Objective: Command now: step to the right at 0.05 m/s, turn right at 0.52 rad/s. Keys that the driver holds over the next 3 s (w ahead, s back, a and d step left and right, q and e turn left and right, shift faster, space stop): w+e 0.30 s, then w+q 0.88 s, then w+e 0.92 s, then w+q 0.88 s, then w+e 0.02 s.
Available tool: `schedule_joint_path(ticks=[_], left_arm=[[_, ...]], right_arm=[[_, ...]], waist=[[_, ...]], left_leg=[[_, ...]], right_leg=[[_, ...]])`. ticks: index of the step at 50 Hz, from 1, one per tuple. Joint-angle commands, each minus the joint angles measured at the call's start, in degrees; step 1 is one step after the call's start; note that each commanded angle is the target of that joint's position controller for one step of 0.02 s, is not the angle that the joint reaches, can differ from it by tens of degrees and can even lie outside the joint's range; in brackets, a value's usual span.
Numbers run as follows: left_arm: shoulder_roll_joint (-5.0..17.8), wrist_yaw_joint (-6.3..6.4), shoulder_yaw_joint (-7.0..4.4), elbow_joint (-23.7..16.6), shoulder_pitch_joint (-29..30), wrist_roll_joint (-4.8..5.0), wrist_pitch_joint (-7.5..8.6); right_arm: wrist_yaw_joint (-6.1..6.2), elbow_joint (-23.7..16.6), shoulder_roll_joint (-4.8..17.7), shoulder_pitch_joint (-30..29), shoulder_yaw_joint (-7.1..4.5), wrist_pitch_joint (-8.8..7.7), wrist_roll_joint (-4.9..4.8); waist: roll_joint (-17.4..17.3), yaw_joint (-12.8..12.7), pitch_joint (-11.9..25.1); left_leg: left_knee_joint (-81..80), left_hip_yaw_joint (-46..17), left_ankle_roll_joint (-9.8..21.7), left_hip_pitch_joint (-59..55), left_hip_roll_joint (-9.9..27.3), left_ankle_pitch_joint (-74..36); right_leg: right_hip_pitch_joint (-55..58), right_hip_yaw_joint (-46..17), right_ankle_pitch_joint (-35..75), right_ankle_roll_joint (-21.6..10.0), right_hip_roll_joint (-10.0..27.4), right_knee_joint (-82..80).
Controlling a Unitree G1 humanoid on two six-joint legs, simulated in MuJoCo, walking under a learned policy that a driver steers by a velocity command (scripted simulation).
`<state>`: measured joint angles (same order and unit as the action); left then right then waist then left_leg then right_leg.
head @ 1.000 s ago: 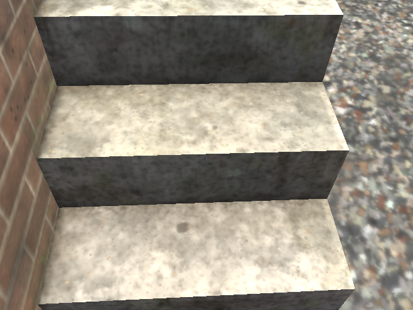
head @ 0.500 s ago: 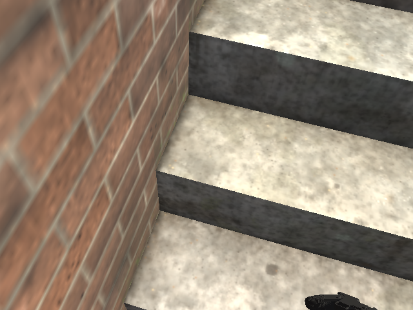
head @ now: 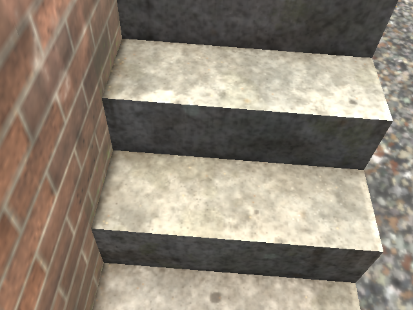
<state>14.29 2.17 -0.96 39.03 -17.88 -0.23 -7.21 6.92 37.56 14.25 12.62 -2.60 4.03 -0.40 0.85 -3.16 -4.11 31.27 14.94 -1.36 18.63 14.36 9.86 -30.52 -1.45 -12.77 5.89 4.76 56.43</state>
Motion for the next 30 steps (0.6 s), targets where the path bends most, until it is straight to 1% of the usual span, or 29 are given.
schedule_joint_path(ticks=[1,2,3,4,5,6,7,8,9,10,11,12,13,14,15,16,17,18,19,20,21,22,23,24,26,27,28,29,30], left_arm=[[3.01,-1.31,-1.71,-4.38,-3.61,1.65,2.41],[3.86,-1.91,-2.53,-2.65,-6.87,1.54,2.43],[2.71,-2.08,-2.72,1.40,-11.34,1.48,2.29],[3.49,-2.33,-3.05,2.32,-11.71,0.16,2.42],[16.36,-1.99,-6.20,-1.28,-12.18,-3.31,2.74],[15.57,-1.13,-5.54,-5.72,-7.45,-3.94,3.65],[11.27,-0.23,-3.92,-7.80,-2.42,-3.58,4.25],[9.16,0.58,-2.91,-9.71,2.15,-2.31,4.03],[7.55,1.12,-1.89,-11.10,3.34,-1.45,3.27],[6.41,1.58,-1.32,-11.90,1.74,-0.77,3.46],[4.35,1.85,-0.76,-12.23,1.50,-0.39,3.91],[3.60,2.19,-0.33,-12.89,0.82,-0.18,4.26],[3.83,2.36,-0.26,-13.80,0.99,0.44,4.66],[3.46,2.37,-0.15,-14.98,1.18,0.27,4.81],[3.66,2.45,-0.32,-15.44,1.85,0.06,4.82],[4.17,2.09,-0.29,-13.56,-4.64,-0.55,8.21],[4.44,1.64,-0.25,-12.62,-4.41,-0.25,9.65],[3.22,1.39,0.76,-13.20,-0.26,-0.78,9.69],[2.30,1.33,1.29,-12.95,1.48,-1.01,9.58],[2.47,1.03,1.47,-13.64,4.38,-1.12,10.00],[2.23,0.74,1.58,-13.77,4.42,-1.08,10.14],[2.26,0.43,1.62,-13.84,5.41,-1.49,10.16],[2.41,0.34,1.52,-12.89,4.00,-1.75,9.82],[2.54,0.35,1.58,-13.33,6.64,-1.68,9.33],[1.72,0.49,1.60,-12.80,8.61,-0.40,7.88],[2.75,-0.15,0.79,-11.70,6.62,-0.18,8.75],[2.42,-0.26,0.78,-10.71,7.61,1.27,8.96],[0.70,-0.47,0.87,-10.79,10.84,2.53,8.71],[-2.23,-0.50,1.65,-12.19,13.62,1.77,9.25]], right_arm=[[-0.14,-1.72,10.92,-0.40,-2.83,-0.31,-2.23],[-0.31,-0.47,9.07,0.29,-2.37,0.12,-2.81],[-0.21,0.50,6.32,0.33,-1.37,1.05,-3.08],[-0.56,0.54,3.76,1.38,-0.49,1.58,-2.31],[0.59,-3.75,3.33,-2.69,-0.53,1.51,0.14],[1.01,-3.01,1.66,-5.02,-0.37,0.27,-0.28],[0.20,-2.46,2.51,-6.70,-1.29,-0.53,-2.53],[0.19,-1.85,2.33,-5.32,-1.18,-0.78,-3.45],[0.15,-1.70,1.07,-5.55,-0.24,-1.43,-2.53],[0.17,-2.36,2.48,-5.85,-0.32,-2.90,-2.72],[-0.13,-2.75,3.98,-7.17,-0.59,-3.94,-2.19],[-0.59,-3.00,3.80,-7.53,-0.39,-4.37,-2.04],[-0.92,-3.10,4.72,-7.15,-0.37,-4.79,-1.27],[-0.85,-2.35,5.22,-4.58,-0.65,-4.87,-1.74],[-1.24,-3.09,4.28,-4.74,-0.40,-4.54,-2.12],[-2.96,-4.83,3.29,-4.99,0.20,-5.07,-1.17],[-3.75,-4.78,2.87,-5.15,0.56,-5.35,-1.31],[-4.24,-4.69,4.41,-3.16,0.21,-4.68,-0.93],[-4.42,-3.65,4.15,-0.71,0.26,-4.31,-1.02],[-4.77,-3.24,4.27,0.82,0.37,-4.01,-1.24],[-4.65,-3.09,4.39,0.80,0.33,-3.65,-1.34],[-4.39,-3.16,4.47,0.98,0.32,-3.21,-1.68],[-4.11,-3.82,3.01,0.74,0.97,-3.45,-1.63],[-4.32,-4.13,2.79,0.52,1.31,-3.49,-1.28],[-4.86,-1.88,2.85,3.18,1.15,-2.94,-0.03],[-5.46,-1.03,3.37,3.57,0.63,-3.17,-0.67],[-6.18,-0.04,4.02,5.00,0.43,-3.52,-0.46],[-6.96,3.06,3.57,7.71,0.56,-4.44,1.00],[-7.80,5.48,3.03,11.44,0.83,-5.40,2.62]], waist=[[-15.11,0.27,10.49],[-11.84,-0.45,8.74],[-5.99,-1.57,4.33],[1.45,-0.42,1.31],[20.45,-2.57,-0.64],[16.24,-1.14,2.40],[12.74,0.76,1.41],[10.85,2.46,1.12],[8.37,2.62,2.71],[7.11,2.69,2.63],[7.80,2.47,3.08],[7.52,1.97,3.13],[6.08,2.02,3.24],[6.23,2.58,4.04],[7.76,3.26,3.67],[4.71,2.70,8.60],[5.23,3.03,7.52],[4.15,4.58,6.93],[3.27,5.63,8.29],[3.71,6.90,9.12],[4.30,6.25,8.17],[5.35,6.06,6.74],[6.93,5.63,5.46],[8.70,6.64,4.27],[10.91,6.60,2.18],[11.09,5.06,5.60],[9.52,5.64,2.98],[2.53,6.53,1.15],[-4.21,6.36,2.69]], left_leg=[[-14.68,-9.81,9.79,-6.97,9.36,18.18],[-8.46,-8.03,8.27,-7.09,6.72,18.58],[2.42,-4.19,6.14,-5.77,2.26,19.76],[16.35,-1.61,4.91,3.88,-1.86,22.66],[30.61,-4.06,-1.00,24.16,-9.49,27.56],[46.05,-17.36,-1.70,24.87,-10.05,24.90],[57.60,-21.08,-0.95,25.43,-11.51,21.38],[65.79,-20.19,0.23,26.11,-12.60,15.46],[69.33,-21.55,-0.41,27.71,-13.42,12.83],[64.51,-21.83,0.29,28.66,-12.68,11.49],[62.17,-20.54,0.05,28.08,-13.82,7.89],[62.96,-20.18,-0.07,29.30,-15.21,5.61],[63.31,-20.00,-1.52,29.12,-15.94,3.27],[62.93,-19.46,-1.87,27.69,-16.30,2.79],[59.59,-20.36,-1.83,25.86,-16.65,3.81],[65.25,-20.96,-1.98,30.03,-17.89,2.20],[65.17,-22.44,-2.28,33.26,-16.65,1.49],[65.48,-19.48,-3.68,31.33,-16.62,2.22],[64.24,-18.56,-3.56,28.93,-16.74,2.30],[60.89,-17.37,-2.86,25.68,-17.17,2.12],[57.45,-16.66,-2.59,22.78,-17.44,1.84],[52.18,-17.36,-2.30,20.59,-17.49,2.35],[41.81,-17.52,-1.84,18.50,-16.31,4.83],[31.66,-16.73,-0.96,13.88,-15.39,7.75],[14.40,-13.19,2.08,7.39,-13.14,8.98],[12.35,-11.25,4.88,0.75,-12.15,10.94],[0.38,-13.51,7.46,-2.50,-9.51,6.87],[-9.11,-15.69,9.09,-5.34,-10.07,-1.25],[-6.59,-21.11,9.92,-7.71,-9.82,-6.41]], right_leg=[[9.88,7.23,0.15,-6.13,-2.66,-17.96],[12.20,6.38,-1.73,-8.46,-4.17,-26.84],[13.11,6.64,3.92,-10.07,-5.68,-37.66],[17.87,4.57,4.33,-10.33,-6.91,-36.81],[19.44,-22.58,1.57,-18.03,6.15,-39.40],[15.24,-34.03,-13.91,-22.97,8.66,-42.06],[11.81,-33.61,-14.26,-21.42,8.94,-41.92],[10.28,-26.70,-13.72,-17.86,5.95,-38.63],[12.33,-26.11,-7.96,-17.16,5.71,-37.03],[14.41,-25.45,-12.53,-16.57,4.95,-37.65],[15.52,-24.60,-9.20,-17.52,4.01,-36.24],[17.83,-25.96,-8.16,-19.65,4.44,-35.89],[17.45,-26.68,-7.24,-21.12,5.02,-35.13],[18.12,-25.82,-8.51,-21.27,4.44,-35.27],[16.44,-26.45,-9.02,-21.59,4.11,-35.54],[20.17,-32.87,-23.38,-20.66,7.01,-39.04],[24.69,-32.64,-20.72,-20.99,8.80,-38.55],[24.29,-24.96,-7.14,-18.42,7.08,-35.30],[23.92,-20.48,-2.96,-17.48,5.36,-34.63],[22.94,-17.90,-1.64,-16.80,4.60,-34.29],[20.33,-16.70,-4.26,-16.90,4.83,-35.96],[19.20,-15.84,-6.70,-16.88,5.19,-37.38],[19.28,-14.20,-10.64,-16.35,4.78,-38.73],[18.23,-10.82,-9.55,-15.14,4.11,-40.02],[18.85,-7.39,-4.14,-15.14,4.20,-39.87],[16.87,-10.16,-2.96,-17.58,8.34,-43.71],[16.08,-9.57,-3.64,-16.47,7.45,-41.79],[15.01,-4.02,-2.01,-14.29,4.05,-32.71],[11.87,2.58,-4.24,-10.31,-1.64,-18.38]])
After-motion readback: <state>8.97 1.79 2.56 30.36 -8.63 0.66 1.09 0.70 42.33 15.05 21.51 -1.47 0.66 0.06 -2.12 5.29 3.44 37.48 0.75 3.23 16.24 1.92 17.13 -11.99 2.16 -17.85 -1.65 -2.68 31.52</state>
